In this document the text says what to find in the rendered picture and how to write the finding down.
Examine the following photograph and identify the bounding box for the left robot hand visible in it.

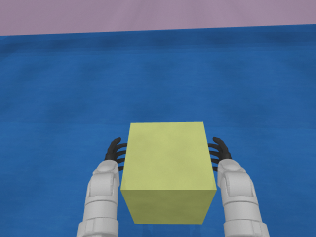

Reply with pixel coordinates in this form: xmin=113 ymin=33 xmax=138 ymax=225
xmin=104 ymin=137 xmax=127 ymax=171

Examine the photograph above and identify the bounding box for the robot left forearm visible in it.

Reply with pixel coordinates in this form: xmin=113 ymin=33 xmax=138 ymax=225
xmin=76 ymin=160 xmax=120 ymax=237

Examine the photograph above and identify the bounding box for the robot right forearm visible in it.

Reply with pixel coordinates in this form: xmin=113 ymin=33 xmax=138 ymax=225
xmin=217 ymin=159 xmax=270 ymax=237

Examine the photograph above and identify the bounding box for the right robot hand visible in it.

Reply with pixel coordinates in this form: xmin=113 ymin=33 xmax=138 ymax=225
xmin=207 ymin=137 xmax=232 ymax=172

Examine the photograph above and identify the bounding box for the carton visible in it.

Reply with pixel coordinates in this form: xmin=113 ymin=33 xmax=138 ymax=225
xmin=120 ymin=121 xmax=217 ymax=225

